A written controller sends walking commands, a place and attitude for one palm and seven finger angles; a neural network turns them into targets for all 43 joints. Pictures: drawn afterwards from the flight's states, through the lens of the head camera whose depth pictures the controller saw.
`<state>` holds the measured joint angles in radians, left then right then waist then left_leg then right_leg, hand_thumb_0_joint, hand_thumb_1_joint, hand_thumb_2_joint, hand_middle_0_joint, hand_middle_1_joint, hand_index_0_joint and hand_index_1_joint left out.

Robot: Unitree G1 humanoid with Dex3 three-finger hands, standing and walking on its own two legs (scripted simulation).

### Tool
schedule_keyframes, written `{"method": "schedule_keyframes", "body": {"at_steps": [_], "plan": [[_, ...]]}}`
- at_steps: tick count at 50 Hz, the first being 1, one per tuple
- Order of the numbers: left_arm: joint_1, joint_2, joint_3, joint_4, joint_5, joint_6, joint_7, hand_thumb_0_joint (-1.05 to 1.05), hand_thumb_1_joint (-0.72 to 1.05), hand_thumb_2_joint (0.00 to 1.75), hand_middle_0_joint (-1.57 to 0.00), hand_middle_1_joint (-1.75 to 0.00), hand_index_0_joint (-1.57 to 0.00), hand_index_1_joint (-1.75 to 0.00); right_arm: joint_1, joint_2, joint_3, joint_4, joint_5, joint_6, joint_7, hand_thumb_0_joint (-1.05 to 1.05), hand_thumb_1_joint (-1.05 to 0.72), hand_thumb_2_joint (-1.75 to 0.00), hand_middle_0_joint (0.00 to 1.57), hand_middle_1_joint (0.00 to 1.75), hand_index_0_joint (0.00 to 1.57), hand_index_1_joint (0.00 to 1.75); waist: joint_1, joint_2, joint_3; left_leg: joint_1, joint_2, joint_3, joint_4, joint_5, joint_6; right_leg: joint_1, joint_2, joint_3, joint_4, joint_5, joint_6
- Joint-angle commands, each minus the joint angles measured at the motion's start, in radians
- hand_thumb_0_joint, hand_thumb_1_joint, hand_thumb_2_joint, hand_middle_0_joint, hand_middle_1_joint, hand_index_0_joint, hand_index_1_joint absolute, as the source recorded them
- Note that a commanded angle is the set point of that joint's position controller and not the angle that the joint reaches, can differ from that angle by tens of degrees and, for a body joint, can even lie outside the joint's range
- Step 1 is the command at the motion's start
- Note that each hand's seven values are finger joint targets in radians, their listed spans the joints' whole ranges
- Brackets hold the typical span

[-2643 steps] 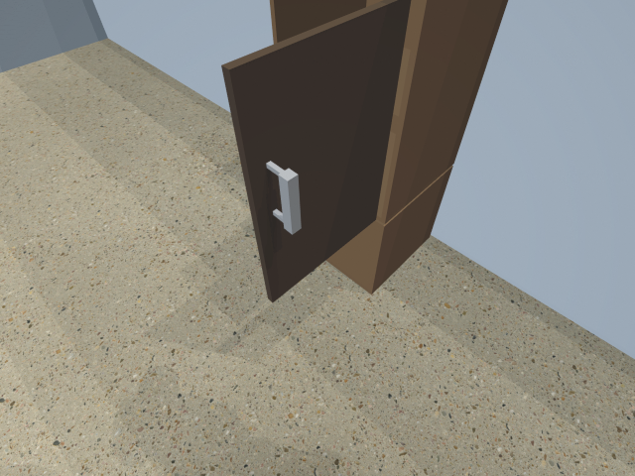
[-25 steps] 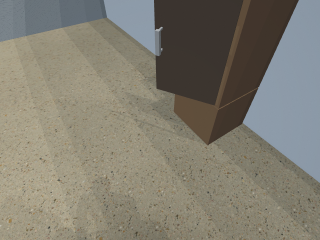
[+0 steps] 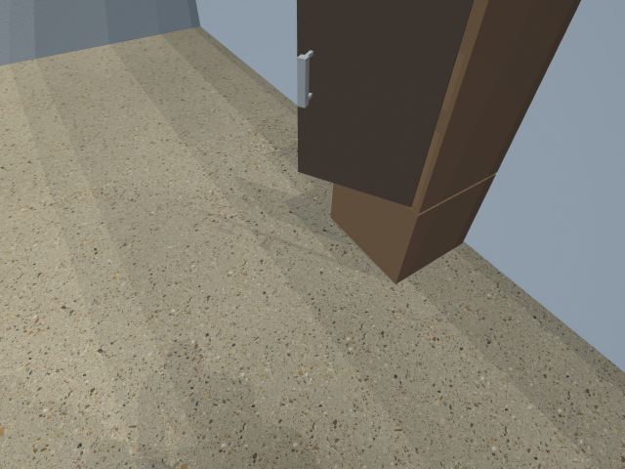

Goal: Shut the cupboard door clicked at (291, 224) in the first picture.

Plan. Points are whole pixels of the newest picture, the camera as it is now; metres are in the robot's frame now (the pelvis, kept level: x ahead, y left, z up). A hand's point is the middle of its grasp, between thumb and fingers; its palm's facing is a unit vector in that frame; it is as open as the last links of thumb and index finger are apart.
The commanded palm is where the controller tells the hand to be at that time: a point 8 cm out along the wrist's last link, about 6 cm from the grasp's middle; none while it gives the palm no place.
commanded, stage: look to check the result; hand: left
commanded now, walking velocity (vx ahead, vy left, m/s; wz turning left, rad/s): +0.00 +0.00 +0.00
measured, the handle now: (306, 79) +1.04 +0.06 +0.00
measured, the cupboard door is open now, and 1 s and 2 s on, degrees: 31 31 31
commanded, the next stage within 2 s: walk to a spot facing it in 0.46 s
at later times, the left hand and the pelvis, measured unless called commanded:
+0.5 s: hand out of the picture +0.00 +0.15 -0.18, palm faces +0.02 -0.99 -0.17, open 7.4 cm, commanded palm none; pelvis +0.02 -0.01 +0.00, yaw +0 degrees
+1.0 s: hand out of the picture +0.04 +0.22 -0.20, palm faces +0.22 -0.95 -0.20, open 7.4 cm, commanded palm none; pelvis +0.02 +0.02 -0.02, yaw +12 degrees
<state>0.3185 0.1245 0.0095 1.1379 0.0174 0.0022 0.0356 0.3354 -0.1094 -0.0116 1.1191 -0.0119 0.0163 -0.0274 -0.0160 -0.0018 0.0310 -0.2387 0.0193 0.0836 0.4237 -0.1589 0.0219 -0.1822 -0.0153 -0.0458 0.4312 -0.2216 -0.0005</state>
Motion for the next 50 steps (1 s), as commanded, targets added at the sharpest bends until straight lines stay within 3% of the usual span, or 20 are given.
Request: {"method": "schedule_keyframes", "body": {"at_steps": [1,11,27,32,34,37,40,41,43,44,45,46,47,48,49,50], "plan": [[0.073,0.087,0.016,-0.014,-0.003,-0.012,0.004,0.0,0.9,0.9,-0.2,-0.3,-0.2,-0.3,0.062,-0.1,-0.012,-0.02,-0.003,-0.013,-0.009,0.0,-0.9,-0.9,0.2,0.3,0.2,0.3,0.003,0.011,0.072,0.015,0.082,-0.112,-0.118,-0.11,0.005,-0.083,-0.073,0.087,-0.114,-0.052,-0.03],[0.068,0.1,0.013,-0.008,-0.004,-0.015,0.004,0.0,0.9,0.9,-0.2,-0.3,-0.2,-0.3,0.038,-0.109,-0.01,-0.015,-0.001,-0.013,-0.007,0.0,-0.9,-0.9,0.2,0.3,0.2,0.3,0.003,-0.011,0.068,0.046,0.082,-0.099,-0.105,-0.051,0.003,-0.072,-0.079,0.094,-0.126,-0.024,-0.029],[0.057,0.113,0.013,-0.005,-0.004,-0.019,0.003,0.0,0.9,0.9,-0.2,-0.3,-0.2,-0.3,0.013,-0.125,-0.008,-0.009,0.001,-0.018,-0.009,0.0,-0.9,-0.9,0.2,0.3,0.2,0.3,0.007,0.01,0.062,0.074,0.085,-0.097,-0.102,0.017,0.0,-0.039,-0.081,0.093,-0.134,0.037,-0.029],[0.047,0.123,0.028,-0.019,-0.004,-0.009,0.008,0.0,0.9,0.9,-0.2,-0.3,-0.2,-0.3,0.012,-0.12,-0.012,-0.02,0.0,-0.007,-0.006,0.0,-0.9,-0.9,0.2,0.3,0.2,0.3,0.01,0.003,0.078,0.014,0.075,-0.099,-0.055,0.042,-0.004,-0.023,-0.096,0.064,-0.089,0.031,-0.028],[0.04,0.142,0.044,-0.039,-0.004,-0.002,0.009,0.0,0.9,0.9,-0.2,-0.3,-0.2,-0.3,-0.005,-0.125,-0.02,-0.036,-0.002,0.0,-0.003,0.0,-0.9,-0.9,0.2,0.3,0.2,0.3,0.014,-0.013,0.072,-0.029,0.06,-0.094,-0.001,0.041,-0.004,-0.021,-0.128,0.059,-0.072,0.013,-0.041],[0.012,0.182,0.067,-0.079,0.0,0.008,0.01,0.0,0.9,0.9,-0.2,-0.3,-0.2,-0.3,-0.014,-0.128,-0.033,-0.072,-0.003,0.015,0.004,0.0,-0.9,-0.9,0.2,0.3,0.2,0.3,0.014,-0.101,0.057,-0.089,0.021,-0.048,0.16,-0.013,-0.018,-0.038,-0.221,0.09,-0.098,-0.035,-0.099],[-0.038,0.201,0.084,-0.13,0.012,0.009,0.01,0.0,0.9,0.9,-0.2,-0.3,-0.2,-0.3,-0.053,-0.123,-0.05,-0.116,-0.007,0.028,0.011,0.0,-0.9,-0.9,0.2,0.3,0.2,0.3,0.014,-0.164,0.056,-0.158,0.024,-0.034,0.408,-0.269,-0.034,-0.056,-0.333,0.108,-0.11,0.1,-0.177],[-0.059,0.206,0.092,-0.147,0.017,0.009,0.013,0.0,0.9,0.9,-0.2,-0.3,-0.2,-0.3,-0.057,-0.125,-0.055,-0.128,-0.005,0.027,0.013,0.0,-0.9,-0.9,0.2,0.3,0.2,0.3,0.008,-0.165,0.051,-0.169,0.042,-0.039,0.417,-0.306,-0.036,-0.05,-0.352,0.085,-0.082,0.169,-0.184],[-0.089,0.22,0.098,-0.168,0.015,0.009,0.011,0.0,0.9,0.9,-0.2,-0.3,-0.2,-0.3,-0.037,-0.131,-0.054,-0.139,0.0,0.018,0.021,0.0,-0.9,-0.9,0.2,0.3,0.2,0.3,-0.008,-0.114,0.026,-0.122,0.059,-0.043,0.24,-0.218,-0.036,-0.017,-0.332,0.003,0.055,0.3,-0.139],[-0.086,0.212,0.1,-0.18,0.008,0.013,0.008,0.0,0.9,0.9,-0.2,-0.3,-0.2,-0.3,0.021,-0.156,-0.055,-0.131,-0.002,0.007,0.022,0.0,-0.9,-0.9,0.2,0.3,0.2,0.3,-0.028,0.007,-0.022,-0.017,0.087,-0.104,0.089,0.064,-0.014,-0.056,-0.272,-0.069,0.198,0.247,-0.069],[-0.043,0.163,0.096,-0.196,-0.004,0.02,0.004,0.0,0.9,0.9,-0.2,-0.3,-0.2,-0.3,0.065,-0.228,-0.065,-0.13,-0.013,-0.003,0.017,0.0,-0.9,-0.9,0.2,0.3,0.2,0.3,-0.028,0.282,-0.042,0.065,0.24,-0.394,-0.026,0.432,0.072,-0.193,-0.116,-0.136,0.412,-0.054,0.028],[-0.092,0.146,0.083,-0.229,-0.006,0.025,0.007,0.0,0.9,0.9,-0.2,-0.3,-0.2,-0.3,0.106,-0.28,-0.078,-0.115,-0.02,0.003,0.003,0.0,-0.9,-0.9,0.2,0.3,0.2,0.3,-0.057,0.363,-0.05,0.129,0.356,-0.57,-0.099,0.525,0.175,-0.327,-0.032,-0.051,0.603,-0.443,0.049],[-0.136,0.168,0.084,-0.233,0.003,0.034,0.008,0.0,0.9,0.9,-0.2,-0.3,-0.2,-0.3,0.108,-0.273,-0.076,-0.108,-0.023,0.008,0.001,0.0,-0.9,-0.9,0.2,0.3,0.2,0.3,-0.057,0.251,-0.05,0.08,0.335,-0.538,-0.137,0.157,0.174,-0.318,-0.054,0.042,0.677,-0.382,0.023],[-0.164,0.164,0.09,-0.238,0.008,0.035,0.0,0.0,0.9,0.9,-0.2,-0.3,-0.2,-0.3,0.069,-0.271,-0.077,-0.133,-0.023,0.005,-0.002,0.0,-0.9,-0.9,0.2,0.3,0.2,0.3,-0.047,0.237,-0.021,0.028,0.298,-0.549,-0.188,-0.096,0.14,-0.371,-0.069,0.059,0.702,-0.304,0.024],[-0.173,0.172,0.094,-0.243,0.013,0.03,-0.011,0.0,0.9,0.9,-0.2,-0.3,-0.2,-0.3,0.025,-0.258,-0.072,-0.154,-0.025,0.002,-0.004,0.0,-0.9,-0.9,0.2,0.3,0.2,0.3,-0.033,0.192,0.002,-0.002,0.264,-0.535,-0.203,-0.262,0.119,-0.389,-0.071,0.07,0.714,-0.228,0.031],[-0.172,0.175,0.094,-0.241,0.015,0.023,-0.021,0.0,0.9,0.9,-0.2,-0.3,-0.2,-0.3,-0.008,-0.258,-0.069,-0.166,-0.025,-0.005,-0.005,0.0,-0.9,-0.9,0.2,0.3,0.2,0.3,-0.021,0.16,0.015,-0.001,0.227,-0.504,-0.214,-0.314,0.1,-0.406,-0.066,0.073,0.718,-0.158,0.038]]}}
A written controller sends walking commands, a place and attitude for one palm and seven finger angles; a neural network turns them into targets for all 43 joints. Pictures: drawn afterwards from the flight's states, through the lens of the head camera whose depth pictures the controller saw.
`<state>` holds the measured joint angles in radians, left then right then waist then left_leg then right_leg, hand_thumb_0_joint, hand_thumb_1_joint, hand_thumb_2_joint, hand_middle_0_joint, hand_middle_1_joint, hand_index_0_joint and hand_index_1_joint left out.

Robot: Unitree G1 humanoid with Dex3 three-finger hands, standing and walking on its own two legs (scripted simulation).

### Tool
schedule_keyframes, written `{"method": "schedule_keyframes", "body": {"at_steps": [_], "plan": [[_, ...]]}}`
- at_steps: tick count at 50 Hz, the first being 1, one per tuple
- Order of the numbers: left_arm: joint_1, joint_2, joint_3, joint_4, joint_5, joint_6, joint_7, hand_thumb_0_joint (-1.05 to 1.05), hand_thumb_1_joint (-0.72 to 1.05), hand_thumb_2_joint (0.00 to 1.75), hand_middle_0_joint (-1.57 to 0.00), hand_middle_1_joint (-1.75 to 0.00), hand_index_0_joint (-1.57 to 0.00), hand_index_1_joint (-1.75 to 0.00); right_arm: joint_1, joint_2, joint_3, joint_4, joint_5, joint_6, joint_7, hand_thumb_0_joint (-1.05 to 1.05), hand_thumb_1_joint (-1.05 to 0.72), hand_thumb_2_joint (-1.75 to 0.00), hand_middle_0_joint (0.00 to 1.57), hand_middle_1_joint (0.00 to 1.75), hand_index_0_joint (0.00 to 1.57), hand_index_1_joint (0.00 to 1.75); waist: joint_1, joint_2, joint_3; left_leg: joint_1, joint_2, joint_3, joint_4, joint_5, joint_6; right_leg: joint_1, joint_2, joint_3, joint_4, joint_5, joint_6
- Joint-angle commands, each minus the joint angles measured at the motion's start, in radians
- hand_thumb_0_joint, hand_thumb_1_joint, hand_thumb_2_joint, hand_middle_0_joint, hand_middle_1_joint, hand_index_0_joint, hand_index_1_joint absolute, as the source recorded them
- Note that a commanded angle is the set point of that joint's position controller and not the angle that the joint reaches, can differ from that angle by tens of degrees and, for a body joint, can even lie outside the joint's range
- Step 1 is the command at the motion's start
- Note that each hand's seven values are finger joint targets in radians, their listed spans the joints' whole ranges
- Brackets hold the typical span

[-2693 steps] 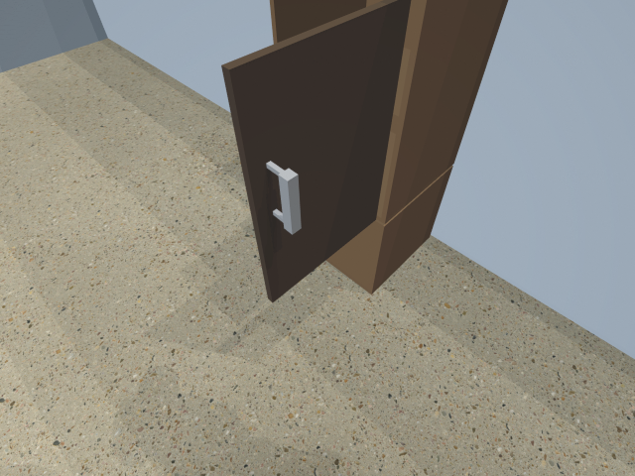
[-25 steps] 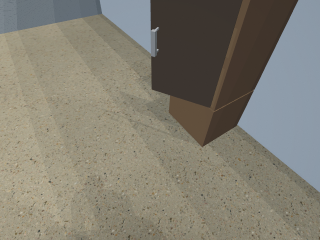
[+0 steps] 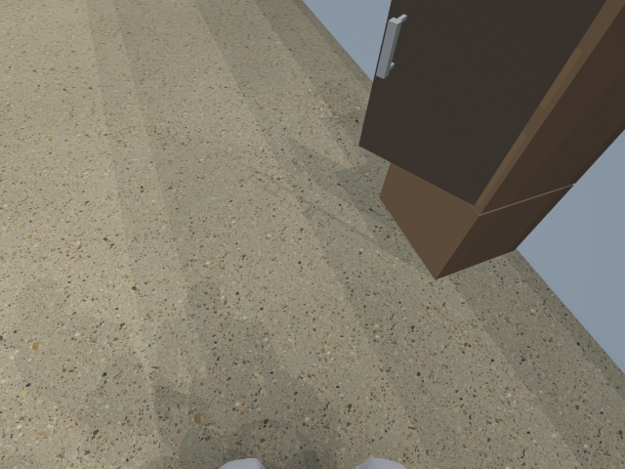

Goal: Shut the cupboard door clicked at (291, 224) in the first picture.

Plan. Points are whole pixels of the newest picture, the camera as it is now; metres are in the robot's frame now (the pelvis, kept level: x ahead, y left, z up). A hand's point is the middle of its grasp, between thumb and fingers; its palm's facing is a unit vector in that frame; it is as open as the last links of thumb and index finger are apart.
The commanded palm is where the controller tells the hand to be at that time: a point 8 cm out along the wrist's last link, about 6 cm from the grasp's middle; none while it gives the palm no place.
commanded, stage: walk to a spot facing it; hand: left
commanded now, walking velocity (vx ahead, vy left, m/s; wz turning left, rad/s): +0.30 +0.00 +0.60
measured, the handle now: (392, 46) +1.01 -0.17 +0.02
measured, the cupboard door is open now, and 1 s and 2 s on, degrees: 31 31 31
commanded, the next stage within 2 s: turn to face it in 0.94 s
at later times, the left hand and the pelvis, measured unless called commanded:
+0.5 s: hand out of the picture +0.12 +0.16 -0.13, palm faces +0.31 -0.91 -0.29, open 7.4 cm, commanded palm none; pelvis +0.10 -0.06 +0.01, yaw +19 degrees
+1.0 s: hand out of the picture +0.11 +0.19 -0.18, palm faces +0.64 -0.74 -0.23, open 7.4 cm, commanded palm none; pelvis +0.23 +0.03 +0.00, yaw +37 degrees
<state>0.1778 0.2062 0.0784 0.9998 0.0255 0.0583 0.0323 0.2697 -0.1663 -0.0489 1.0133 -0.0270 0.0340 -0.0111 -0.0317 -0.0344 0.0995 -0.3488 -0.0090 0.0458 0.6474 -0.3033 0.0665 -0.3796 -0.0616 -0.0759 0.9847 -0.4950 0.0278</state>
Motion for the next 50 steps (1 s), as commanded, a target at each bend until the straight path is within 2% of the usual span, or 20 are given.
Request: {"method": "schedule_keyframes", "body": {"at_steps": [1,4,12,15,17,18,19,21,22,25,28,35,38,40,41,42,43,44,46,50], "plan": [[-0.023,0.093,0.024,-0.102,0.007,-0.042,-0.025,0.0,0.9,0.9,-0.2,-0.3,-0.2,-0.3,0.051,-0.197,-0.032,-0.067,-0.007,-0.031,-0.022,0.0,-0.9,-0.9,0.2,0.3,0.2,0.3,-0.001,0.17,-0.072,0.148,0.233,-0.445,-0.433,-0.145,0.055,-0.225,-0.017,0.1,0.153,0.15,0.018],[-0.033,0.101,0.022,-0.113,0.008,-0.055,-0.039,0.0,0.9,0.9,-0.2,-0.3,-0.2,-0.3,0.075,-0.208,-0.038,-0.07,-0.001,-0.048,-0.022,0.0,-0.9,-0.9,0.2,0.3,0.2,0.3,-0.007,0.132,-0.104,0.222,0.206,-0.424,-0.431,-0.116,0.066,-0.251,-0.009,0.094,0.111,0.192,0.033],[-0.128,0.113,0.007,-0.194,0.006,-0.07,-0.054,0.0,0.9,0.9,-0.2,-0.3,-0.2,-0.3,0.079,-0.249,-0.06,-0.09,-0.005,-0.045,-0.005,0.0,-0.9,-0.9,0.2,0.3,0.2,0.3,-0.029,0.212,-0.089,0.216,0.176,-0.478,-0.411,-0.177,0.117,-0.185,0.023,0.066,-0.218,0.131,0.047],[-0.056,0.116,0.009,-0.183,0.002,-0.073,-0.054,0.0,0.9,0.9,-0.2,-0.3,-0.2,-0.3,0.018,-0.257,-0.065,-0.108,-0.006,-0.04,0.0,0.0,-0.9,-0.9,0.2,0.3,0.2,0.3,0.012,0.226,-0.092,0.085,0.142,-0.467,-0.368,-0.173,0.096,0.015,0.065,0.041,-0.365,0.156,0.038],[0.107,0.158,0.025,-0.138,0.004,-0.084,-0.049,0.0,0.9,0.9,-0.2,-0.3,-0.2,-0.3,-0.049,-0.235,-0.062,-0.128,0.005,-0.038,0.003,0.0,-0.9,-0.9,0.2,0.3,0.2,0.3,0.101,0.127,-0.114,-0.166,0.059,-0.399,-0.212,-0.235,0.048,0.365,0.06,0.058,-0.555,0.218,0.03],[0.206,0.235,0.043,-0.115,0.016,-0.097,-0.033,0.0,0.9,0.9,-0.2,-0.3,-0.2,-0.3,-0.042,-0.159,-0.049,-0.143,0.015,-0.042,0.006,0.0,-0.9,-0.9,0.2,0.3,0.2,0.3,0.141,-0.102,-0.168,-0.374,-0.035,-0.262,0.036,-0.286,-0.009,0.581,-0.152,0.276,-0.707,0.003,-0.017],[0.233,0.302,0.05,-0.118,0.015,-0.093,-0.02,0.0,0.9,0.9,-0.2,-0.3,-0.2,-0.3,-0.058,-0.12,-0.039,-0.178,0.012,-0.051,0.009,0.0,-0.9,-0.9,0.2,0.3,0.2,0.3,0.149,-0.308,-0.149,-0.481,-0.092,-0.115,0.337,-0.317,-0.058,0.54,-0.415,0.636,-0.851,-0.24,-0.107],[0.09,0.24,0.037,-0.151,0.0,-0.091,-0.018,0.0,0.9,0.9,-0.2,-0.3,-0.2,-0.3,-0.042,-0.163,-0.052,-0.172,-0.012,-0.041,0.026,0.0,-0.9,-0.9,0.2,0.3,0.2,0.3,0.05,-0.12,-0.038,-0.456,0.01,-0.135,0.539,-0.155,-0.06,0.305,-0.396,0.526,-0.861,-0.253,-0.131],[0.073,0.195,0.034,-0.149,0.002,-0.099,-0.013,0.0,0.9,0.9,-0.2,-0.3,-0.2,-0.3,-0.025,-0.144,-0.052,-0.153,-0.013,-0.034,0.026,0.0,-0.9,-0.9,0.2,0.3,0.2,0.3,0.029,-0.167,-0.042,-0.434,0.04,-0.133,0.592,-0.106,-0.068,0.266,-0.37,0.512,-0.864,-0.252,-0.116],[0.102,0.107,0.002,-0.125,-0.003,-0.124,-0.019,0.0,0.9,0.9,-0.2,-0.3,-0.2,-0.3,-0.052,-0.124,-0.037,-0.132,-0.007,-0.026,0.05,0.0,-0.9,-0.9,0.2,0.3,0.2,0.3,0.013,-0.111,0.0,-0.384,0.066,-0.077,0.576,0.057,-0.089,0.259,-0.239,0.133,-0.788,0.29,-0.087],[0.228,0.101,-0.005,-0.076,-0.001,-0.135,-0.011,0.0,0.9,0.9,-0.2,-0.3,-0.2,-0.3,-0.103,-0.101,-0.027,-0.141,0.0,-0.017,0.056,0.0,-0.9,-0.9,0.2,0.3,0.2,0.3,0.035,-0.111,-0.037,-0.403,0.053,-0.02,0.535,0.066,-0.096,0.391,-0.217,-0.011,-0.693,0.821,-0.057],[0.298,0.124,-0.007,-0.059,0.004,-0.119,0.004,0.0,0.9,0.9,-0.2,-0.3,-0.2,-0.3,-0.274,-0.081,0.007,-0.211,0.004,-0.006,0.064,0.0,-0.9,-0.9,0.2,0.3,0.2,0.3,0.065,-0.13,-0.014,-0.305,0.022,0.1,0.179,0.053,-0.073,0.446,-0.241,-0.11,-0.618,1.111,-0.076],[0.273,0.179,0.009,-0.073,0.002,-0.118,0.003,0.0,0.9,0.9,-0.2,-0.3,-0.2,-0.3,-0.187,-0.111,0.002,-0.203,0.002,-0.017,0.054,0.0,-0.9,-0.9,0.2,0.3,0.2,0.3,0.019,-0.159,-0.091,-0.137,-0.042,0.148,0.034,0.025,-0.037,0.479,-0.269,-0.14,-0.454,1.304,-0.084],[0.242,0.198,0.02,-0.093,-0.007,-0.114,0.003,0.0,0.9,0.9,-0.2,-0.3,-0.2,-0.3,-0.034,-0.174,-0.017,-0.171,-0.003,-0.025,0.046,0.0,-0.9,-0.9,0.2,0.3,0.2,0.3,-0.061,-0.115,-0.203,0.149,-0.045,0.118,-0.115,0.16,-0.011,0.374,-0.26,-0.172,-0.2,1.16,-0.049],[0.236,0.186,0.018,-0.109,-0.017,-0.113,-0.002,0.0,0.9,0.9,-0.2,-0.3,-0.2,-0.3,0.074,-0.256,-0.038,-0.153,-0.012,-0.034,0.038,0.0,-0.9,-0.9,0.2,0.3,0.2,0.3,-0.113,0.021,-0.321,0.447,0.111,-0.052,-0.128,0.514,0.056,0.15,-0.202,-0.174,0.048,0.773,-0.01],[0.248,0.119,0.0,-0.146,-0.029,-0.108,-0.009,0.0,0.9,0.9,-0.2,-0.3,-0.2,-0.3,0.149,-0.374,-0.063,-0.146,-0.002,-0.037,0.029,0.0,-0.9,-0.9,0.2,0.3,0.2,0.3,-0.116,0.276,-0.432,0.654,0.44,-0.476,-0.09,1.099,0.219,-0.163,-0.033,-0.092,0.361,-0.148,0.037],[0.195,0.139,-0.001,-0.174,-0.024,-0.086,0.005,0.0,0.9,0.9,-0.2,-0.3,-0.2,-0.3,0.15,-0.379,-0.061,-0.137,0.023,-0.024,0.019,0.0,-0.9,-0.9,0.2,0.3,0.2,0.3,-0.112,0.132,-0.451,0.617,0.464,-0.433,-0.135,1.098,0.26,-0.188,-0.045,0.059,0.418,-0.138,0.02],[0.173,0.121,0.006,-0.194,-0.018,-0.079,0.009,0.0,0.9,0.9,-0.2,-0.3,-0.2,-0.3,0.082,-0.349,-0.053,-0.159,0.019,-0.023,0.013,0.0,-0.9,-0.9,0.2,0.3,0.2,0.3,-0.075,0.076,-0.294,0.463,0.438,-0.348,-0.177,0.915,0.246,-0.203,-0.075,0.061,0.386,-0.095,0.027],[0.159,0.108,0.014,-0.154,-0.005,-0.057,0.004,0.0,0.9,0.9,-0.2,-0.3,-0.2,-0.3,-0.061,-0.267,-0.033,-0.201,0.011,-0.031,-0.004,0.0,-0.9,-0.9,0.2,0.3,0.2,0.3,-0.02,0.151,-0.195,0.242,0.318,-0.288,-0.258,0.654,0.134,-0.176,-0.091,0.089,0.329,0.015,0.047],[0.172,0.104,0.024,-0.139,-0.001,-0.029,-0.011,0.0,0.9,0.9,-0.2,-0.3,-0.2,-0.3,-0.106,-0.24,-0.025,-0.198,0.009,-0.039,-0.005,0.0,-0.9,-0.9,0.2,0.3,0.2,0.3,0.034,0.111,-0.15,0.143,0.224,-0.228,-0.313,0.54,0.067,-0.132,-0.067,0.085,0.226,0.144,0.068]]}}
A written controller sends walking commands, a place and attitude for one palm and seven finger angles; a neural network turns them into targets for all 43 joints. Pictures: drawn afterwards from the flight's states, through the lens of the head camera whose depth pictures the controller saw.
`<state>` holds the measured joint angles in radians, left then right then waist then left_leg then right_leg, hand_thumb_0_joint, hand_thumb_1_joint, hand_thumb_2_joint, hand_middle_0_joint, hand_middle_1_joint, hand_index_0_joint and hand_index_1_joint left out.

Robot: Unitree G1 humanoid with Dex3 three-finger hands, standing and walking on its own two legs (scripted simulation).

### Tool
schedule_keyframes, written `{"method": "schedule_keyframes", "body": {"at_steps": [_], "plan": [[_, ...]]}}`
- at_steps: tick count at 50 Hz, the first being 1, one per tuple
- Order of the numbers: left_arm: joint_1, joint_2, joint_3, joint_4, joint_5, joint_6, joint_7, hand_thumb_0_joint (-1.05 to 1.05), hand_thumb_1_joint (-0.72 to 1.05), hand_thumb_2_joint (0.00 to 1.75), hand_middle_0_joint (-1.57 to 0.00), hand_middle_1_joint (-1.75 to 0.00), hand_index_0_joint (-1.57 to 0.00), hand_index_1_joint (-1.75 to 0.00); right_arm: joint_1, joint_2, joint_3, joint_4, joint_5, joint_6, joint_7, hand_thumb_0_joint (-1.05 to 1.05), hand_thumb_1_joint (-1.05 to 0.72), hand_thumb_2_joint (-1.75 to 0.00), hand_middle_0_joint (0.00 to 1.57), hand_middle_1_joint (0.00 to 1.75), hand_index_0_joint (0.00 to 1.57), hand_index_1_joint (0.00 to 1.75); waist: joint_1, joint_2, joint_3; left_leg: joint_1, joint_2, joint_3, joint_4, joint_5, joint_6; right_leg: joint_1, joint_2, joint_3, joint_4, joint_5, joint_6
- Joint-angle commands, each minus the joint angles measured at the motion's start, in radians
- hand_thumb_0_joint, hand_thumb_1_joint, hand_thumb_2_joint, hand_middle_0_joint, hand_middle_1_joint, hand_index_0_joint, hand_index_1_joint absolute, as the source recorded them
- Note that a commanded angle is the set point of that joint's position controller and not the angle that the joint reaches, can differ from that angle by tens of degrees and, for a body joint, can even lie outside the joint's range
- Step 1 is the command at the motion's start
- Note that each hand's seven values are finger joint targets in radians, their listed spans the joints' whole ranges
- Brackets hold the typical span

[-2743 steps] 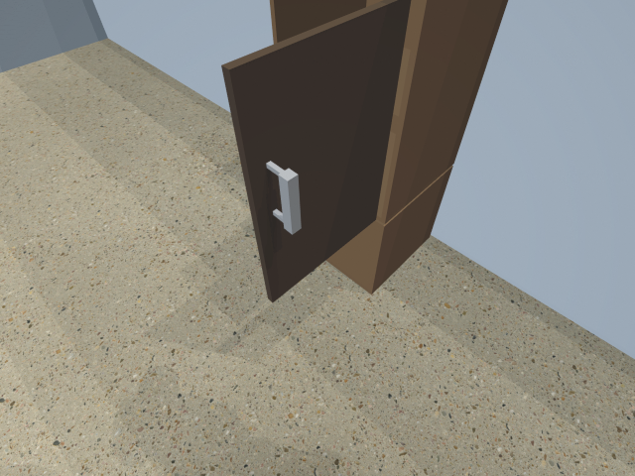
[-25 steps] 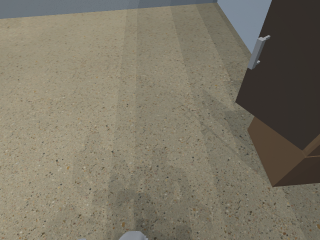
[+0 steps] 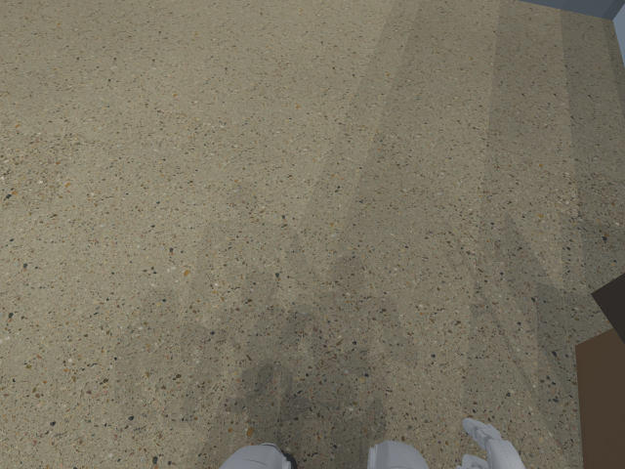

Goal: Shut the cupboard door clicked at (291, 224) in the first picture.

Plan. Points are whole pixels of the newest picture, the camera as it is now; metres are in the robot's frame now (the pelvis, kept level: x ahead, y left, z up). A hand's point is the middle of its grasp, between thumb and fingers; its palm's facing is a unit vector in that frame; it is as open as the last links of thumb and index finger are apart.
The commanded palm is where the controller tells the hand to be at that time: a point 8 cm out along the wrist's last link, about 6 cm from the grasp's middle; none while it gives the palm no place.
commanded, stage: turn to face it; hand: left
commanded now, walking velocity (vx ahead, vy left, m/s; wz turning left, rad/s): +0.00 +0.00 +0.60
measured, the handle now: out of the picture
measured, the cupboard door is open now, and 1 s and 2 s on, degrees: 31 31 31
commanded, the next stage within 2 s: none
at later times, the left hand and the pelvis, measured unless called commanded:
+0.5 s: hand (234, 450) +0.15 +0.12 -0.16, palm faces -0.11 -0.97 -0.22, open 7.3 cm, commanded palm none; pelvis +0.07 -0.05 +0.01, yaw -8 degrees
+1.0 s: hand (215, 364) +0.26 +0.17 -0.15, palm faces -0.35 -0.91 -0.21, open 7.4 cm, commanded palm none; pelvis +0.09 +0.00 +0.02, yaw -25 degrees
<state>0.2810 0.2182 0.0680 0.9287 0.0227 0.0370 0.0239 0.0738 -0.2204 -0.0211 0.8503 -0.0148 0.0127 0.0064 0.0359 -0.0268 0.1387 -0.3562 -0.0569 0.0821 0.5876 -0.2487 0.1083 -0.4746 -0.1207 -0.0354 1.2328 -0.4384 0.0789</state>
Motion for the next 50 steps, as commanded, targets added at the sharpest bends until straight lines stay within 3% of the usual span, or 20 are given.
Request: {"method": "schedule_keyframes", "body": {"at_steps": [1,9,14,17,18,19,20,21,25,32,35,37,38,39,40,41,42,44,47,50], "plan": [[0.053,0.095,0.035,-0.073,0.002,-0.004,-0.002,0.0,0.9,0.9,-0.2,-0.3,-0.2,-0.3,0.091,-0.189,-0.057,-0.033,-0.003,-0.016,-0.021,0.0,-0.9,-0.9,0.2,0.3,0.2,0.3,-0.032,0.103,-0.186,0.14,0.269,-0.282,-0.267,0.431,0.024,-0.045,-0.006,0.046,-0.04,0.101,0.021],[-0.021,0.039,-0.009,-0.039,0.0,-0.004,-0.002,0.0,0.9,0.9,-0.2,-0.3,-0.2,-0.3,0.175,-0.083,-0.026,0.05,-0.006,-0.036,-0.041,0.0,-0.9,-0.9,0.2,0.3,0.2,0.3,-0.027,0.146,-0.175,0.214,0.247,-0.174,-0.262,0.551,0.02,0.01,0.047,0.058,-0.291,0.174,0.0],[-0.071,0.048,-0.011,-0.05,-0.001,-0.003,-0.011,0.0,0.9,0.9,-0.2,-0.3,-0.2,-0.3,0.197,-0.105,-0.038,0.089,-0.011,-0.019,-0.049,0.0,-0.9,-0.9,0.2,0.3,0.2,0.3,-0.044,0.18,-0.122,0.222,0.315,-0.153,-0.201,0.524,0.052,0.126,0.085,0.011,-0.566,0.105,-0.035],[0.016,0.081,0.006,-0.029,0.002,-0.014,-0.016,0.0,0.9,0.9,-0.2,-0.3,-0.2,-0.3,0.199,-0.117,-0.053,0.089,0.0,-0.007,-0.047,0.0,-0.9,-0.9,0.2,0.3,0.2,0.3,-0.011,0.076,-0.133,0.173,0.276,-0.092,-0.06,0.377,-0.022,0.275,0.081,0.04,-0.782,0.371,-0.061],[0.046,0.13,0.017,-0.024,0.007,-0.024,-0.012,0.0,0.9,0.9,-0.2,-0.3,-0.2,-0.3,0.207,-0.088,-0.052,0.077,0.006,-0.006,-0.044,0.0,-0.9,-0.9,0.2,0.3,0.2,0.3,-0.012,-0.061,-0.155,0.065,0.196,-0.032,0.061,0.16,-0.078,0.366,-0.041,0.22,-0.816,0.621,-0.113],[0.06,0.188,0.026,-0.014,0.01,-0.03,-0.007,0.0,0.9,0.9,-0.2,-0.3,-0.2,-0.3,0.199,-0.043,-0.046,0.057,0.008,-0.003,-0.04,0.0,-0.9,-0.9,0.2,0.3,0.2,0.3,-0.013,-0.238,-0.137,-0.089,0.071,0.052,0.235,-0.267,-0.131,0.417,-0.225,0.406,-0.858,0.865,-0.228],[0.082,0.192,0.024,-0.017,0.0,-0.03,-0.002,0.0,0.9,0.9,-0.2,-0.3,-0.2,-0.3,0.176,-0.052,-0.041,0.048,0.007,0.012,-0.045,0.0,-0.9,-0.9,0.2,0.3,0.2,0.3,0.008,-0.206,-0.169,-0.087,0.072,-0.039,0.38,-0.381,-0.133,0.385,-0.266,0.442,-0.888,0.846,-0.317],[0.039,0.16,0.029,-0.024,0.004,-0.029,0.009,0.0,0.9,0.9,-0.2,-0.3,-0.2,-0.3,0.165,-0.05,-0.043,0.045,0.003,0.018,-0.046,0.0,-0.9,-0.9,0.2,0.3,0.2,0.3,-0.013,-0.216,-0.162,-0.159,0.083,-0.086,0.461,-0.34,-0.133,0.415,-0.211,0.427,-0.891,0.823,-0.328],[-0.006,0.132,0.035,-0.044,-0.003,-0.026,0.013,0.0,0.9,0.9,-0.2,-0.3,-0.2,-0.3,0.128,-0.05,-0.049,0.046,0.006,0.023,-0.037,0.0,-0.9,-0.9,0.2,0.3,0.2,0.3,-0.023,-0.052,-0.181,-0.174,0.1,-0.106,0.513,-0.202,-0.158,0.395,-0.119,0.335,-0.871,0.734,-0.282],[0.003,0.161,0.055,-0.045,0.007,-0.018,0.001,0.0,0.9,0.9,-0.2,-0.3,-0.2,-0.3,0.088,-0.041,-0.052,0.006,0.009,0.017,-0.041,0.0,-0.9,-0.9,0.2,0.3,0.2,0.3,-0.005,-0.115,-0.197,-0.104,0.076,-0.085,0.257,-0.2,-0.171,0.38,-0.079,0.388,-0.844,0.676,-0.274],[-0.042,0.18,0.063,-0.065,0.007,-0.009,-0.005,0.0,0.9,0.9,-0.2,-0.3,-0.2,-0.3,0.123,-0.051,-0.053,0.001,0.014,0.01,-0.046,0.0,-0.9,-0.9,0.2,0.3,0.2,0.3,-0.031,-0.14,-0.19,0.004,0.061,-0.086,0.105,-0.164,-0.163,0.289,-0.06,0.416,-0.813,0.64,-0.252],[-0.098,0.164,0.061,-0.079,-0.001,-0.002,-0.007,0.0,0.9,0.9,-0.2,-0.3,-0.2,-0.3,0.207,-0.066,-0.053,0.021,0.017,-0.001,-0.048,0.0,-0.9,-0.9,0.2,0.3,0.2,0.3,-0.081,-0.116,-0.209,0.205,0.064,-0.087,-0.112,0.001,-0.16,0.153,-0.007,0.395,-0.754,0.501,-0.187],[-0.095,0.125,0.051,-0.096,-0.011,0.003,-0.01,0.0,0.9,0.9,-0.2,-0.3,-0.2,-0.3,0.231,-0.121,-0.06,0.029,0.01,-0.015,-0.053,0.0,-0.9,-0.9,0.2,0.3,0.2,0.3,-0.087,0.042,-0.23,0.338,0.17,-0.168,-0.245,0.027,-0.136,0.04,0.083,0.32,-0.664,0.342,-0.139],[-0.073,0.075,0.038,-0.115,-0.02,0.005,-0.021,0.0,0.9,0.9,-0.2,-0.3,-0.2,-0.3,0.234,-0.224,-0.077,0.013,-0.006,-0.021,-0.054,0.0,-0.9,-0.9,0.2,0.3,0.2,0.3,-0.084,0.34,-0.218,0.392,0.437,-0.438,-0.328,0.125,-0.038,-0.12,0.215,0.16,-0.444,-0.08,-0.075],[-0.109,0.107,0.04,-0.123,-0.008,0.008,-0.023,0.0,0.9,0.9,-0.2,-0.3,-0.2,-0.3,0.229,-0.245,-0.078,0.002,-0.013,-0.011,-0.058,0.0,-0.9,-0.9,0.2,0.3,0.2,0.3,-0.095,0.307,-0.173,0.272,0.536,-0.473,-0.321,0.2,0.044,-0.1,0.172,0.112,-0.247,-0.192,-0.057],[-0.107,0.125,0.048,-0.117,0.0,0.013,-0.031,0.0,0.9,0.9,-0.2,-0.3,-0.2,-0.3,0.18,-0.205,-0.066,-0.015,-0.019,-0.01,-0.058,0.0,-0.9,-0.9,0.2,0.3,0.2,0.3,-0.069,0.211,-0.132,0.186,0.498,-0.4,-0.321,0.217,0.06,-0.075,0.141,0.125,-0.147,-0.136,-0.048],[-0.084,0.13,0.055,-0.101,0.004,0.018,-0.036,0.0,0.9,0.9,-0.2,-0.3,-0.2,-0.3,0.124,-0.177,-0.055,-0.033,-0.019,-0.015,-0.06,0.0,-0.9,-0.9,0.2,0.3,0.2,0.3,-0.036,0.239,-0.125,0.173,0.461,-0.352,-0.31,0.278,0.052,-0.086,0.126,0.114,-0.081,-0.096,-0.038],[-0.082,0.126,0.056,-0.095,0.003,0.025,-0.052,0.0,0.9,0.9,-0.2,-0.3,-0.2,-0.3,0.081,-0.16,-0.048,-0.054,-0.02,-0.012,-0.059,0.0,-0.9,-0.9,0.2,0.3,0.2,0.3,-0.019,0.198,-0.086,0.142,0.39,-0.215,-0.292,0.277,0.026,-0.078,0.11,0.087,-0.035,-0.029,-0.024],[-0.092,0.107,0.045,-0.109,-0.001,0.028,-0.063,0.0,0.9,0.9,-0.2,-0.3,-0.2,-0.3,0.112,-0.163,-0.052,-0.044,-0.015,-0.013,-0.057,0.0,-0.9,-0.9,0.2,0.3,0.2,0.3,-0.03,0.197,-0.124,0.243,0.362,-0.12,-0.258,0.328,0.02,-0.088,0.1,0.035,-0.106,0.01,-0.011],[-0.149,0.097,0.037,-0.132,-0.002,0.029,-0.066,0.0,0.9,0.9,-0.2,-0.3,-0.2,-0.3,0.177,-0.17,-0.059,-0.02,-0.014,-0.014,-0.051,0.0,-0.9,-0.9,0.2,0.3,0.2,0.3,-0.061,0.207,-0.138,0.295,0.383,-0.094,-0.25,0.37,0.025,-0.086,0.087,0.015,-0.188,0.019,-0.007]]}}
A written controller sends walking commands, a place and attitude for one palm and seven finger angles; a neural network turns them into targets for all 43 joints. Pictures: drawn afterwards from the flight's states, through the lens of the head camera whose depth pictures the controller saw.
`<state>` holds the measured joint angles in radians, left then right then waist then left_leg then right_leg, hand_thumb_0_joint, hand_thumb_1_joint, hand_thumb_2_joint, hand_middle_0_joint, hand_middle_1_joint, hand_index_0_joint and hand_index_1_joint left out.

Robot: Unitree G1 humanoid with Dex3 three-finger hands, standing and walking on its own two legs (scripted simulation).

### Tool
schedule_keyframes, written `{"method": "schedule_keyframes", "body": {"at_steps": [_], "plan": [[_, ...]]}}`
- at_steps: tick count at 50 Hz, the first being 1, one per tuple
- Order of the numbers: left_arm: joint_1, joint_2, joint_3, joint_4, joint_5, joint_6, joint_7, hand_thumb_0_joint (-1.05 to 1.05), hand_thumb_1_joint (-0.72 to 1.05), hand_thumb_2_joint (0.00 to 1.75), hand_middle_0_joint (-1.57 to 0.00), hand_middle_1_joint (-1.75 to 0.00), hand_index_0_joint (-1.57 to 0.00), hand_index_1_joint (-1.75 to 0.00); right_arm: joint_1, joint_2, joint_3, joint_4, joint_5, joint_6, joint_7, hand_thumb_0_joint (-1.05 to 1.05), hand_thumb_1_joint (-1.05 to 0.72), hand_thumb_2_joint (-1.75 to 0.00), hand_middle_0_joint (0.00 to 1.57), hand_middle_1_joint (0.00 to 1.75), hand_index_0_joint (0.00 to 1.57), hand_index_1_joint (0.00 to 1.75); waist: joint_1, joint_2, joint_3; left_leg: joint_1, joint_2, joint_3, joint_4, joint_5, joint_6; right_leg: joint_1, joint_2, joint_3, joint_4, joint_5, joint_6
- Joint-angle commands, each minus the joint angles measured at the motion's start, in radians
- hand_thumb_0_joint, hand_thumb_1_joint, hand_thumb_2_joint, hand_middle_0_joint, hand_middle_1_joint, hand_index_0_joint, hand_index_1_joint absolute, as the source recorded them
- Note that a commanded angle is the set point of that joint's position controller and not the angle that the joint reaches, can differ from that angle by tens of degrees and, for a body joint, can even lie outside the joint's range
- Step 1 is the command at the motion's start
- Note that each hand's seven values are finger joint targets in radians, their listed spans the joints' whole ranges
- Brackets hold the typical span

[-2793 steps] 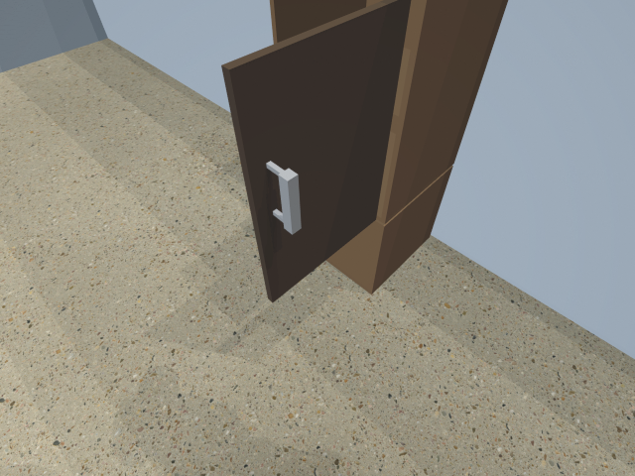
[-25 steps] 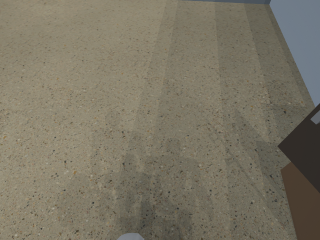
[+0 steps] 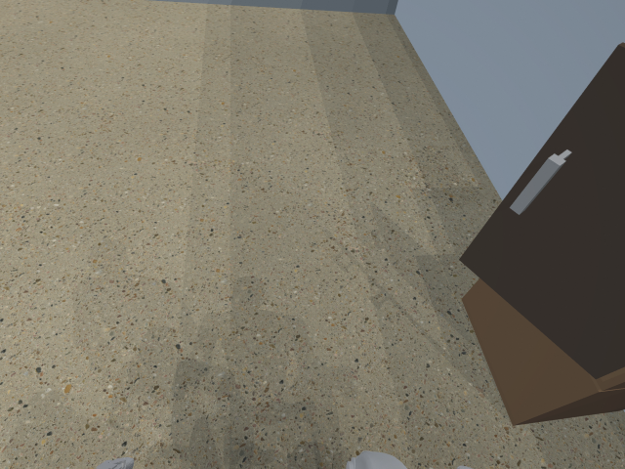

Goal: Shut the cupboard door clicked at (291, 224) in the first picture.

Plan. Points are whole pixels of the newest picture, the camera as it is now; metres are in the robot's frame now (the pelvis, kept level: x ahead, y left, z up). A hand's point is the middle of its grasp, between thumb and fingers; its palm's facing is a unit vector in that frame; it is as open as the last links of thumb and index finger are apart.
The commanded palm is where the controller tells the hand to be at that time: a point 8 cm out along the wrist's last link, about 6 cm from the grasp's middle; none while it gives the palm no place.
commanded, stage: turn to face it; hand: left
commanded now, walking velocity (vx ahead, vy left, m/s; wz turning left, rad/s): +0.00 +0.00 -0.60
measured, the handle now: (541, 181) +0.65 -0.39 +0.00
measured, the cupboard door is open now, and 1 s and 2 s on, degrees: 31 31 31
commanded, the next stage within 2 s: take the last steps up to it in 1.34 s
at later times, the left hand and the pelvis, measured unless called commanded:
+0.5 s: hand (219, 463) +0.15 +0.13 -0.17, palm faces -0.29 -0.93 -0.23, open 7.4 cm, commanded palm none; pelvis +0.00 -0.03 -0.01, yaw -17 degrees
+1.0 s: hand (252, 410) +0.22 +0.10 -0.17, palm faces -0.55 -0.79 -0.27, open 7.4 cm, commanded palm none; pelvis +0.01 -0.02 -0.02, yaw -35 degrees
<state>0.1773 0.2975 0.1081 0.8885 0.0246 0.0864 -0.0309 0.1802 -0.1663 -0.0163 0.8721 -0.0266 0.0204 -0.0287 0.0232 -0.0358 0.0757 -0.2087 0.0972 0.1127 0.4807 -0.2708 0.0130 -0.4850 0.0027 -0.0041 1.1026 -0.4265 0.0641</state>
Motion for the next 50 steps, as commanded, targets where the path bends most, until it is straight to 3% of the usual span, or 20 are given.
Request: {"method": "schedule_keyframes", "body": {"at_steps": [1,7,9,10,11,12,13,14,18,25,28,29,31,32,34,37,45,48,49,50], "plan": [[-0.06,0.013,-0.006,-0.102,-0.004,-0.022,-0.011,0.0,0.9,0.9,-0.2,-0.3,-0.2,-0.3,0.074,-0.23,-0.068,-0.037,-0.003,-0.022,-0.014,0.0,-0.9,-0.9,0.2,0.3,0.2,0.3,-0.051,0.229,-0.079,0.156,0.24,-0.11,-0.134,0.411,0.124,-0.063,-0.044,-0.026,-0.112,0.003,0.006],[-0.07,0.016,-0.018,-0.109,-0.004,-0.039,-0.009,0.0,0.9,0.9,-0.2,-0.3,-0.2,-0.3,0.086,-0.264,-0.084,-0.025,-0.003,-0.016,0.0,0.0,-0.9,-0.9,0.2,0.3,0.2,0.3,-0.061,0.279,-0.116,0.158,0.252,-0.035,-0.018,0.541,0.093,0.104,-0.011,-0.094,-0.401,0.018,-0.032],[0.011,0.038,-0.011,-0.083,-0.005,-0.049,-0.007,0.0,0.9,0.9,-0.2,-0.3,-0.2,-0.3,0.055,-0.271,-0.087,-0.029,0.004,-0.013,0.004,0.0,-0.9,-0.9,0.2,0.3,0.2,0.3,-0.009,0.216,-0.141,0.072,0.227,0.017,0.096,0.44,0.032,0.275,-0.003,-0.106,-0.612,0.214,-0.054],[0.088,0.097,-0.001,-0.058,0.0,-0.059,0.0,0.0,0.9,0.9,-0.2,-0.3,-0.2,-0.3,0.05,-0.249,-0.084,-0.039,0.013,-0.012,0.01,0.0,-0.9,-0.9,0.2,0.3,0.2,0.3,0.029,0.09,-0.18,-0.039,0.18,0.06,0.239,0.295,-0.019,0.434,-0.082,-0.009,-0.708,0.376,-0.085],[0.145,0.208,0.02,-0.042,0.01,-0.073,0.016,0.0,0.9,0.9,-0.2,-0.3,-0.2,-0.3,0.013,-0.158,-0.06,-0.085,0.017,-0.01,0.013,0.0,-0.9,-0.9,0.2,0.3,0.2,0.3,0.062,-0.243,-0.165,-0.34,0.024,0.102,0.47,-0.29,-0.08,0.585,-0.331,0.331,-0.743,0.732,-0.185],[0.186,0.233,0.024,-0.029,-0.008,-0.069,0.031,0.0,0.9,0.9,-0.2,-0.3,-0.2,-0.3,-0.02,-0.177,-0.054,-0.104,0.013,0.007,0.004,0.0,-0.9,-0.9,0.2,0.3,0.2,0.3,0.078,-0.235,-0.175,-0.389,-0.01,-0.025,0.642,-0.405,-0.084,0.514,-0.426,0.406,-0.716,0.926,-0.277],[0.157,0.216,0.017,-0.04,-0.009,-0.065,0.04,0.0,0.9,0.9,-0.2,-0.3,-0.2,-0.3,-0.021,-0.169,-0.052,-0.096,0.017,0.018,0.002,0.0,-0.9,-0.9,0.2,0.3,0.2,0.3,0.054,-0.154,-0.133,-0.41,0.007,-0.103,0.717,-0.338,-0.077,0.45,-0.401,0.353,-0.741,0.753,-0.301],[0.083,0.181,0.018,-0.061,-0.003,-0.064,0.049,0.0,0.9,0.9,-0.2,-0.3,-0.2,-0.3,-0.022,-0.169,-0.054,-0.087,0.014,0.017,-0.002,0.0,-0.9,-0.9,0.2,0.3,0.2,0.3,0.028,-0.22,-0.106,-0.464,0.017,-0.123,0.73,-0.286,-0.081,0.437,-0.344,0.363,-0.764,0.634,-0.286],[-0.025,0.122,-0.005,-0.096,-0.004,-0.069,0.046,0.0,0.9,0.9,-0.2,-0.3,-0.2,-0.3,0.023,-0.177,-0.058,-0.047,0.009,0.019,0.012,0.0,-0.9,-0.9,0.2,0.3,0.2,0.3,-0.03,-0.113,-0.115,-0.34,0.006,-0.106,0.644,-0.12,-0.104,0.332,-0.227,0.216,-0.735,0.588,-0.232],[0.006,0.145,0.011,-0.08,0.004,-0.062,0.036,0.0,0.9,0.9,-0.2,-0.3,-0.2,-0.3,0.001,-0.15,-0.052,-0.067,0.017,0.007,0.006,0.0,-0.9,-0.9,0.2,0.3,0.2,0.3,-0.01,-0.11,-0.125,-0.226,-0.053,-0.085,0.328,-0.154,-0.098,0.299,-0.215,0.324,-0.705,0.538,-0.256],[-0.039,0.138,0.012,-0.082,-0.002,-0.054,0.036,0.0,0.9,0.9,-0.2,-0.3,-0.2,-0.3,0.089,-0.153,-0.052,-0.046,0.023,-0.006,-0.003,0.0,-0.9,-0.9,0.2,0.3,0.2,0.3,-0.058,-0.118,-0.137,-0.05,-0.073,-0.087,0.073,-0.035,-0.085,0.209,-0.178,0.349,-0.636,0.521,-0.203],[-0.058,0.112,0.007,-0.091,-0.01,-0.049,0.034,0.0,0.9,0.9,-0.2,-0.3,-0.2,-0.3,0.136,-0.176,-0.056,-0.028,0.022,-0.016,-0.006,0.0,-0.9,-0.9,0.2,0.3,0.2,0.3,-0.082,-0.055,-0.152,0.086,-0.046,-0.094,-0.062,0.056,-0.079,0.118,-0.123,0.305,-0.58,0.428,-0.153],[-0.026,0.026,-0.013,-0.119,-0.019,-0.042,0.02,0.0,0.9,0.9,-0.2,-0.3,-0.2,-0.3,0.151,-0.33,-0.08,-0.043,0.002,-0.024,-0.013,0.0,-0.9,-0.9,0.2,0.3,0.2,0.3,-0.075,0.377,-0.15,0.178,0.36,-0.476,-0.22,0.193,0.087,-0.112,0.069,0.045,-0.186,-0.189,-0.04],[-0.05,0.062,-0.011,-0.12,-0.008,-0.042,0.019,0.0,0.9,0.9,-0.2,-0.3,-0.2,-0.3,0.14,-0.316,-0.072,-0.052,-0.002,-0.019,-0.011,0.0,-0.9,-0.9,0.2,0.3,0.2,0.3,-0.08,0.27,-0.123,0.082,0.383,-0.452,-0.197,0.233,0.138,-0.065,0.013,0.079,-0.041,-0.183,-0.043],[-0.02,0.074,0.011,-0.083,0.002,-0.032,0.005,0.0,0.9,0.9,-0.2,-0.3,-0.2,-0.3,0.034,-0.245,-0.052,-0.075,-0.006,-0.025,-0.019,0.0,-0.9,-0.9,0.2,0.3,0.2,0.3,-0.028,0.25,-0.077,0.003,0.296,-0.323,-0.203,0.258,0.122,-0.069,-0.011,0.067,0.092,-0.09,-0.018],[-0.026,0.04,0.0,-0.076,-0.003,-0.028,-0.013,0.0,0.9,0.9,-0.2,-0.3,-0.2,-0.3,0.018,-0.229,-0.049,-0.078,-0.006,-0.023,-0.02,0.0,-0.9,-0.9,0.2,0.3,0.2,0.3,-0.023,0.211,-0.067,0.063,0.226,-0.147,-0.142,0.375,0.104,-0.075,-0.028,0.007,0.047,-0.035,-0.005],[-0.065,0.0,-0.019,-0.089,-0.007,-0.038,-0.011,0.0,0.9,0.9,-0.2,-0.3,-0.2,-0.3,0.086,-0.262,-0.079,-0.023,-0.005,-0.014,-0.003,0.0,-0.9,-0.9,0.2,0.3,0.2,0.3,-0.061,0.289,-0.12,0.132,0.259,-0.045,-0.053,0.445,0.101,0.08,-0.018,-0.085,-0.34,-0.019,-0.025],[0.055,0.04,-0.011,-0.049,-0.005,-0.053,-0.004,0.0,0.9,0.9,-0.2,-0.3,-0.2,-0.3,0.042,-0.263,-0.084,-0.027,0.006,-0.009,0.006,0.0,-0.9,-0.9,0.2,0.3,0.2,0.3,0.009,0.192,-0.148,0.0,0.215,0.023,0.107,0.295,0.019,0.327,-0.015,-0.083,-0.644,0.244,-0.057],[0.114,0.123,0.002,-0.028,0.005,-0.065,0.006,0.0,0.9,0.9,-0.2,-0.3,-0.2,-0.3,0.045,-0.212,-0.075,-0.039,0.016,-0.005,0.012,0.0,-0.9,-0.9,0.2,0.3,0.2,0.3,0.033,-0.017,-0.167,-0.151,0.131,0.076,0.274,0.064,-0.039,0.467,-0.16,0.09,-0.742,0.388,-0.102],[0.146,0.213,0.02,-0.013,0.006,-0.072,0.023,0.0,0.9,0.9,-0.2,-0.3,-0.2,-0.3,-0.016,-0.14,-0.054,-0.087,0.015,-0.002,0.014,0.0,-0.9,-0.9,0.2,0.3,0.2,0.3,0.061,-0.299,-0.123,-0.39,-0.015,0.072,0.501,-0.39,-0.081,0.494,-0.37,0.396,-0.767,0.679,-0.215]]}}
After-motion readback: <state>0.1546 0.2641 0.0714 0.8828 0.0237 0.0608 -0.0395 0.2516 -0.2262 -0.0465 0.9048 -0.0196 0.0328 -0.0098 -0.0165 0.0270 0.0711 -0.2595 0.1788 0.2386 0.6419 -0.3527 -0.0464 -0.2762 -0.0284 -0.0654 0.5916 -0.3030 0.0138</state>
